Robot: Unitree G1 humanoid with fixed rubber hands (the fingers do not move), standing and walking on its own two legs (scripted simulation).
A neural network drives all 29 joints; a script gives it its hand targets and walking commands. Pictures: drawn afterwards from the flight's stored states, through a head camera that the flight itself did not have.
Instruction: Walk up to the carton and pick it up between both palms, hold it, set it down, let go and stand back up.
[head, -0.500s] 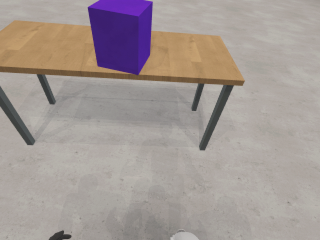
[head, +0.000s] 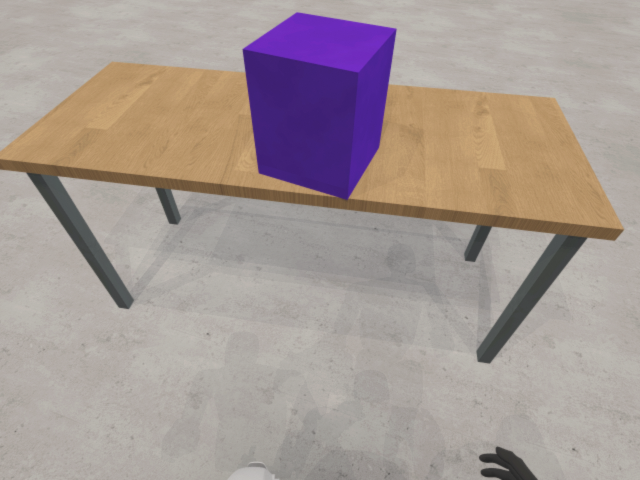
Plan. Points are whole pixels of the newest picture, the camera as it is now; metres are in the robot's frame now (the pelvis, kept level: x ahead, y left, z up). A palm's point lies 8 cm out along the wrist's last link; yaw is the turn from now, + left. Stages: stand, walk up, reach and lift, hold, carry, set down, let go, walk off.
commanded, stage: walk up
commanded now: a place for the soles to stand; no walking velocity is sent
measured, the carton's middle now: (322, 106) +0.83 +0.06 +0.06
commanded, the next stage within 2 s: none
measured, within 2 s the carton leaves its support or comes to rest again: neither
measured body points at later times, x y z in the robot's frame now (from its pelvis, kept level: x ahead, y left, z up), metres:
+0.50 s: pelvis +0.17 +0.02 -0.01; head +0.18 +0.01 +0.43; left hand +0.34 +0.27 -0.09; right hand +0.17 -0.27 -0.13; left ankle +0.14 +0.14 -0.70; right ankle +0.24 -0.10 -0.72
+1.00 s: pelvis +0.25 +0.05 +0.00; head +0.26 +0.08 +0.45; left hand +0.38 +0.31 -0.11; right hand +0.41 -0.21 -0.07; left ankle +0.29 +0.17 -0.72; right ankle +0.24 -0.10 -0.72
